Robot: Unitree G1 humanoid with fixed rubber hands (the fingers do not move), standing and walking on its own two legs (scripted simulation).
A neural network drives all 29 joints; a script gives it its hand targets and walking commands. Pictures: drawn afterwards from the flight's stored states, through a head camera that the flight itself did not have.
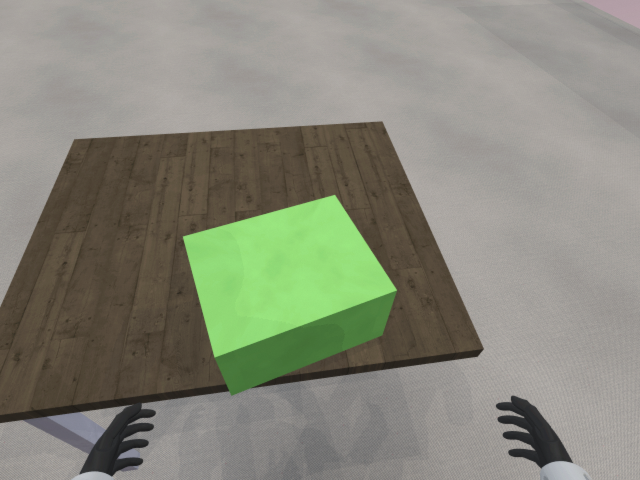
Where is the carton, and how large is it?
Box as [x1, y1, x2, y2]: [183, 195, 396, 395]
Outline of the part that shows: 334,195 183,236 214,357 231,395 382,334 396,289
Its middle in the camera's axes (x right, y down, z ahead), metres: -0.06 +0.08 +0.65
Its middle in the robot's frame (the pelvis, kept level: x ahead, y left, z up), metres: +0.42 +0.05 -0.08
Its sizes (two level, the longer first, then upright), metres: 0.273 0.223 0.146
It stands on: a table, 0.60 m high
